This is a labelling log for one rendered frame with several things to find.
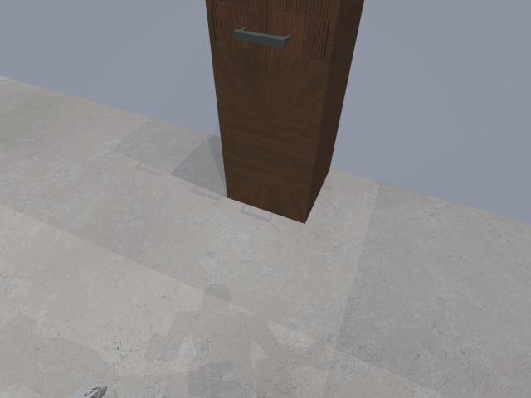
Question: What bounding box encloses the drawer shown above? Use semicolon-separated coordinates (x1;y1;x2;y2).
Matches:
212;2;330;62

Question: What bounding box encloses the handle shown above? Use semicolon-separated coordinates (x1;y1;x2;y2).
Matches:
233;27;291;48

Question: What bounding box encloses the cabinet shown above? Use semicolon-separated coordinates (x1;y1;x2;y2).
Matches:
206;0;364;224

